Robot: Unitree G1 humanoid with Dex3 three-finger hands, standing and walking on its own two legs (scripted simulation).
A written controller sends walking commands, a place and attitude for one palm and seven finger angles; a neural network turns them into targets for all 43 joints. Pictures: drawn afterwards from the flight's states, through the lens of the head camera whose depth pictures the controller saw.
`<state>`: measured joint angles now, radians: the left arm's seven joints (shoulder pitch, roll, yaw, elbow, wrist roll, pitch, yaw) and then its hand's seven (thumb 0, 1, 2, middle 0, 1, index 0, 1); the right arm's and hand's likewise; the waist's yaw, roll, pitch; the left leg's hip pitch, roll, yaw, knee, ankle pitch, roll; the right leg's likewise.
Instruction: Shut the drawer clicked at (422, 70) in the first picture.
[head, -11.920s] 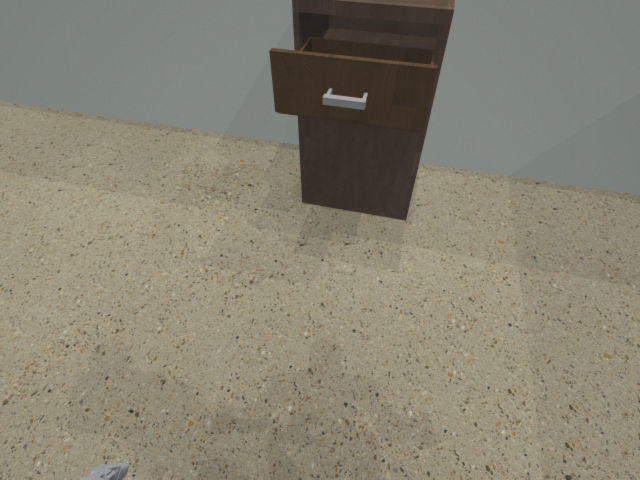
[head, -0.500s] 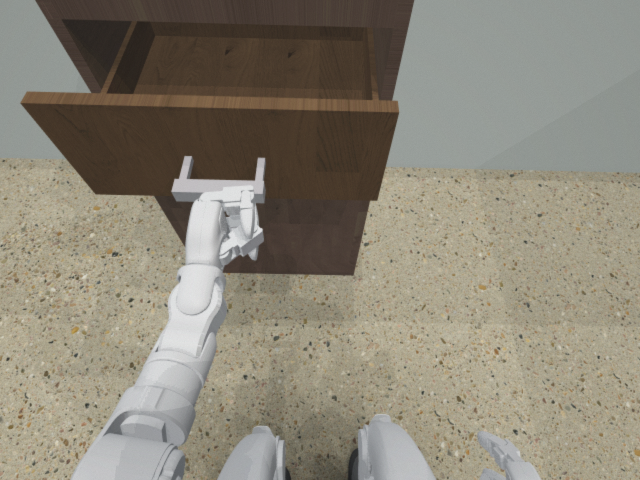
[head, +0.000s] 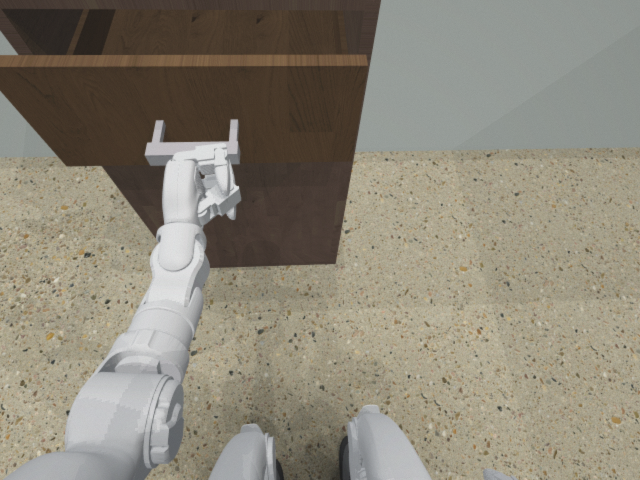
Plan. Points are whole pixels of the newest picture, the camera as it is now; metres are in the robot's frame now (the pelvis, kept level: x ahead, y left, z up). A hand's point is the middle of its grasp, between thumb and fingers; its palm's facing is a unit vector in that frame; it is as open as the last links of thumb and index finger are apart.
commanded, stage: push the drawer shut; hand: left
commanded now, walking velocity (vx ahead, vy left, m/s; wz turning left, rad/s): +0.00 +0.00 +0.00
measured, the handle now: (195, 140) +0.54 +0.13 +0.04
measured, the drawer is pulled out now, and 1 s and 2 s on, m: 0.10 0.00 0.00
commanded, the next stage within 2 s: pull the fist back off the drawer in 1.02 s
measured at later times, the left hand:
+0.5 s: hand (235, 151) +0.52 +0.08 +0.04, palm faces -0.03 -1.00 -0.03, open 3.4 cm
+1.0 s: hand (234, 127) +0.57 +0.08 +0.04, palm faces -0.04 -1.00 -0.03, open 3.0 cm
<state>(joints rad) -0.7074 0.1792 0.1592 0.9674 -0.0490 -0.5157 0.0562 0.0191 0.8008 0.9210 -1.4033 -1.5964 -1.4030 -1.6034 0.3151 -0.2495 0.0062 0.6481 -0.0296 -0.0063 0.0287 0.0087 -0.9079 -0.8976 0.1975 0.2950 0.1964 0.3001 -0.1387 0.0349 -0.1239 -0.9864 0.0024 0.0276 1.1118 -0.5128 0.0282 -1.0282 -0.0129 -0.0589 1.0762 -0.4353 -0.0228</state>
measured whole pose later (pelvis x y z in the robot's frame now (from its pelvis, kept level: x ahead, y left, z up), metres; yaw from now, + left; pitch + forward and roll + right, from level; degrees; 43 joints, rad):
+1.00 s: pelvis -0.01 +0.01 -0.02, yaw -1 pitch +30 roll -4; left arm -1.19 0.40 0.30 1.36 0.06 -0.46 0.05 0.00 0.71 0.97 -1.40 -1.60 -1.40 -1.60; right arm 0.42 -0.25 0.06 0.65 -0.09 0.03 0.06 0.00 -0.91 -0.90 0.20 0.30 0.20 0.30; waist -0.27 0.06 -0.12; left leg -1.21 0.02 -0.01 1.22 -0.53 0.04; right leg -1.21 0.00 -0.10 1.12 -0.43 -0.01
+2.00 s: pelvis +0.03 +0.01 +0.00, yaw -2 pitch +27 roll -2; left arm -0.87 0.26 0.27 1.03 -0.02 -0.47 0.02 0.02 0.89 0.90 -1.40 -1.60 -1.40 -1.60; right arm 0.36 -0.24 0.01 0.60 -0.05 0.09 0.07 0.00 -0.91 -0.90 0.20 0.29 0.20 0.30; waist -0.17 0.04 -0.14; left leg -1.03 0.02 0.02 1.12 -0.56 0.03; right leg -1.06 0.02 -0.06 1.05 -0.46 -0.01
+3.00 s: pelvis +0.04 +0.00 +0.09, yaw +0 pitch -3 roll -1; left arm 0.40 0.30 0.19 -0.36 -0.06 -0.04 0.09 0.02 0.89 0.90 -1.41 -1.60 -1.40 -1.60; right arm 0.19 -0.22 0.06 0.60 0.00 -0.04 -0.07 0.01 -0.90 -0.90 0.20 0.30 0.20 0.30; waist 0.06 0.07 0.01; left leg -0.07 -0.01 0.02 0.43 -0.29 0.03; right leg -0.12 0.00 -0.05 0.41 -0.23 -0.01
